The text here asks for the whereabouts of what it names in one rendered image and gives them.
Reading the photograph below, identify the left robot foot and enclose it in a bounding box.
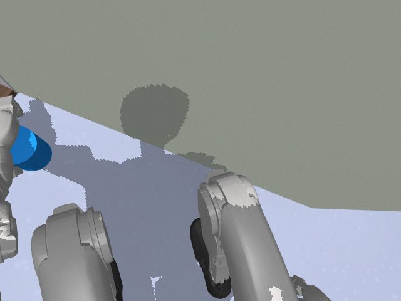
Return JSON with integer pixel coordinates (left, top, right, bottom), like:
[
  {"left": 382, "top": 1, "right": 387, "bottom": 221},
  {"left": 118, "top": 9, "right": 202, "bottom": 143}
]
[{"left": 110, "top": 258, "right": 123, "bottom": 301}]

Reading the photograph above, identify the mug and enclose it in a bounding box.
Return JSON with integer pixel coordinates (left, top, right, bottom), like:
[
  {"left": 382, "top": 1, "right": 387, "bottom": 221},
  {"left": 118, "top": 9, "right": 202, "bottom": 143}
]
[{"left": 10, "top": 126, "right": 52, "bottom": 171}]

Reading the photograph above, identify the left robot hand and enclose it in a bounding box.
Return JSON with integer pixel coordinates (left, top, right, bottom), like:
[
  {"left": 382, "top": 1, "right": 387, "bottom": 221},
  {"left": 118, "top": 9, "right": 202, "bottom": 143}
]
[{"left": 0, "top": 95, "right": 23, "bottom": 178}]

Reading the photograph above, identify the right robot foot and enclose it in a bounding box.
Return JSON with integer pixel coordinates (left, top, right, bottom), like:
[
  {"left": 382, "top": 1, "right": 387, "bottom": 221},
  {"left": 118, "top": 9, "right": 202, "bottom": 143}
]
[{"left": 190, "top": 218, "right": 231, "bottom": 299}]

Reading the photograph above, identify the left robot arm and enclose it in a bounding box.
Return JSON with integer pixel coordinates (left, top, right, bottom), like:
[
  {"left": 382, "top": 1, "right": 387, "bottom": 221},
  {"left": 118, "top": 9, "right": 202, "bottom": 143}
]
[{"left": 0, "top": 147, "right": 18, "bottom": 301}]

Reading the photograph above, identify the right robot hand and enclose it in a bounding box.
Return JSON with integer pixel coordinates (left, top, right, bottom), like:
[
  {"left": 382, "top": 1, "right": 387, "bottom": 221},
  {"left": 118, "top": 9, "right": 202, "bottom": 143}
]
[{"left": 290, "top": 275, "right": 331, "bottom": 301}]

